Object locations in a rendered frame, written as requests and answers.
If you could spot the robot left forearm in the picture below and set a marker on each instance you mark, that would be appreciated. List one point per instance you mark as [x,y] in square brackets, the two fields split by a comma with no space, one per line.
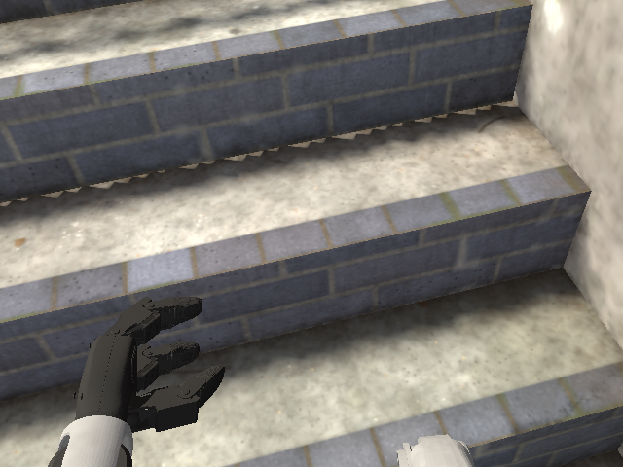
[95,441]

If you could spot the robot left hand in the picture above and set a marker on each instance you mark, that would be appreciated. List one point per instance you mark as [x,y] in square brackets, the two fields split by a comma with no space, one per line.
[116,369]

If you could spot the right robot thigh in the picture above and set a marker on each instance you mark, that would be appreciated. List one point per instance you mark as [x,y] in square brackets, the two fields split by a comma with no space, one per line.
[434,451]

